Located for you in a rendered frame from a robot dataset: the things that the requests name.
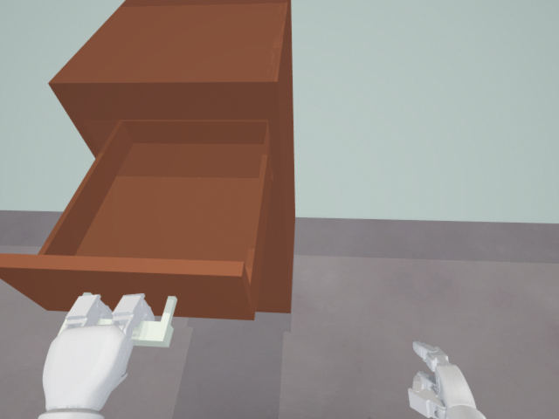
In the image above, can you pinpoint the handle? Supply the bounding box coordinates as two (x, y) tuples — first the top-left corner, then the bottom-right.
(58, 292), (177, 347)

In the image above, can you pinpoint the drawer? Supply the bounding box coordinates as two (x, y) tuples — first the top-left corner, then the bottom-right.
(0, 120), (273, 320)

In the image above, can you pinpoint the robot left hand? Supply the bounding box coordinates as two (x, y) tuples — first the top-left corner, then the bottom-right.
(43, 293), (155, 411)

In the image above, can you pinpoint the cabinet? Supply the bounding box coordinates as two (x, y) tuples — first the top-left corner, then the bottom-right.
(48, 0), (295, 313)

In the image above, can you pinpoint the robot right hand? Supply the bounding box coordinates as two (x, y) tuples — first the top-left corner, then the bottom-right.
(408, 340), (476, 419)

